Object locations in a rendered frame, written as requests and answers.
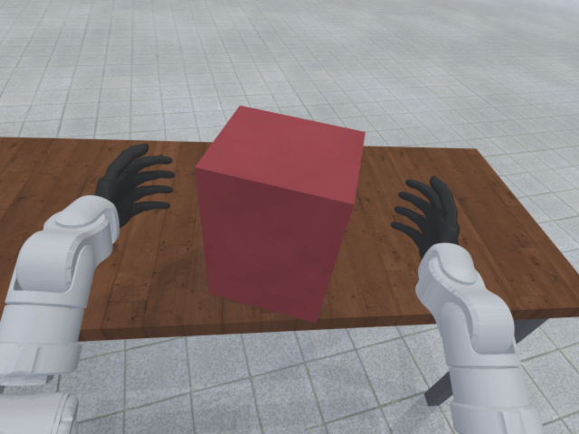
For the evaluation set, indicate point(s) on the table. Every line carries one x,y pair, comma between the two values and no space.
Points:
154,282

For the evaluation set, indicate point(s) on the right robot forearm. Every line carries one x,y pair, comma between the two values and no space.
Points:
477,331

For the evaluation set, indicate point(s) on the carton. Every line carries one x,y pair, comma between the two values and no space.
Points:
275,196

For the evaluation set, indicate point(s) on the left robot forearm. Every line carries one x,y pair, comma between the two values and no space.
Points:
50,286

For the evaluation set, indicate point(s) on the robot left upper arm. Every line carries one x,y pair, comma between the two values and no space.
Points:
38,413

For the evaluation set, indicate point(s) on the left robot hand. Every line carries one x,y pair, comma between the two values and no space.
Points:
121,178

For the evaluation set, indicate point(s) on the right robot hand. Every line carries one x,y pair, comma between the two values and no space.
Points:
440,225

